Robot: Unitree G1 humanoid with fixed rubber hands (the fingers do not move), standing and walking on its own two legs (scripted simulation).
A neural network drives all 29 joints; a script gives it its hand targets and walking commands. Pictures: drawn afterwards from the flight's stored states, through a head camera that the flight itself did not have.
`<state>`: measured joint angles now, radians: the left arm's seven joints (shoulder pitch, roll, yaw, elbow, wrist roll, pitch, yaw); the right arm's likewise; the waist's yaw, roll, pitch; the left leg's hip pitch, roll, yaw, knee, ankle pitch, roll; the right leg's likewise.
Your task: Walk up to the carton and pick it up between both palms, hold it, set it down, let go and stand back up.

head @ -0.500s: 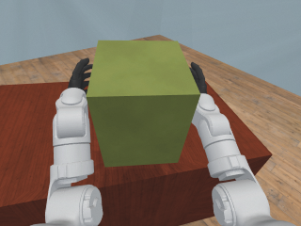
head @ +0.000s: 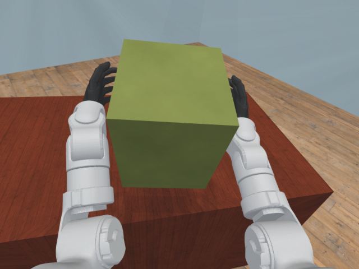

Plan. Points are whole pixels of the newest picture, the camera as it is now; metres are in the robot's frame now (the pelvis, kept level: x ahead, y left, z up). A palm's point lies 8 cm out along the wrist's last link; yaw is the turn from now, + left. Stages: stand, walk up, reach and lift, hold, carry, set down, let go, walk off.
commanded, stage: set down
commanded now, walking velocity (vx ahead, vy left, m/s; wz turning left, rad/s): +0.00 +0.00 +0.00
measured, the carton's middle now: (168, 121) +0.38 +0.02 +0.18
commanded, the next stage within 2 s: none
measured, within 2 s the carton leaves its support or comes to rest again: neither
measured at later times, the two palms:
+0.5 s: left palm (102, 121) +0.39 +0.17 +0.17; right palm (229, 129) +0.39 -0.13 +0.16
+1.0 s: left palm (103, 130) +0.40 +0.17 +0.13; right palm (222, 136) +0.40 -0.12 +0.13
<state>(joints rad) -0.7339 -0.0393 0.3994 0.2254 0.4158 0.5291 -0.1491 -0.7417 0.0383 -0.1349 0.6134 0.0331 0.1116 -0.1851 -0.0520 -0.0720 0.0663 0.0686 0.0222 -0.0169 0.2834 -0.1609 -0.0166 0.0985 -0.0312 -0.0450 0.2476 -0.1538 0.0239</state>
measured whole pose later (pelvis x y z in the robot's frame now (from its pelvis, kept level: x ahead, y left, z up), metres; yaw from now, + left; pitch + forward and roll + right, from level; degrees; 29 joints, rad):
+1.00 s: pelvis +0.01 +0.01 +0.00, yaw +0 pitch -6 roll -1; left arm -0.71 -0.04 0.37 0.54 0.36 0.26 -0.07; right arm -0.68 0.06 -0.26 0.80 -0.09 -0.13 -0.16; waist 0.01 -0.08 0.10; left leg -0.03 0.03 -0.01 0.30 -0.17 -0.02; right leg 0.02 -0.03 -0.04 0.21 -0.13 0.03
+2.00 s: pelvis +0.02 +0.01 +0.00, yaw -1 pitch +2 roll -1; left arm -0.75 0.00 0.44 0.83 0.35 0.05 -0.08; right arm -0.68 0.14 -0.46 0.87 -0.29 -0.21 -0.15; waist 0.05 -0.06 0.04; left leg -0.16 0.03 0.01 0.29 -0.16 -0.01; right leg -0.11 -0.03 -0.03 0.20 -0.11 0.03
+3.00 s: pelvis +0.02 +0.01 +0.00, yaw -1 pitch +5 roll -1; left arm -0.73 -0.03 0.52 0.92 0.42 -0.14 -0.08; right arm -0.66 0.16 -0.58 0.94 -0.42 -0.39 -0.14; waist 0.07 -0.06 0.04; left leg -0.23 0.03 0.01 0.29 -0.14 -0.01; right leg -0.18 -0.03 -0.03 0.19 -0.10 0.03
